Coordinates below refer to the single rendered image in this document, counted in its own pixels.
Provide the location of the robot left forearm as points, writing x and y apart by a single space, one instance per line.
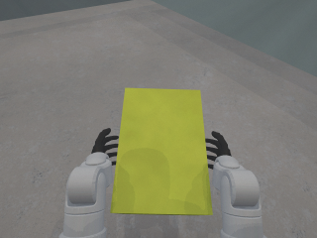
85 198

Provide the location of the carton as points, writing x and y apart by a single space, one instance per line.
161 165

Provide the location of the robot left hand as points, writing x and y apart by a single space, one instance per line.
100 146

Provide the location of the robot right hand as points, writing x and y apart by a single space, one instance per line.
222 146

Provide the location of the robot right forearm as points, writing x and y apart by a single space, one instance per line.
240 197

